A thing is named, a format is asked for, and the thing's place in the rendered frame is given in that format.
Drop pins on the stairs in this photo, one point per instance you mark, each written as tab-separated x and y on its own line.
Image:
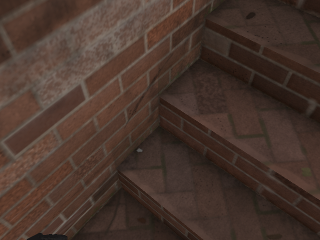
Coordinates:
236	155

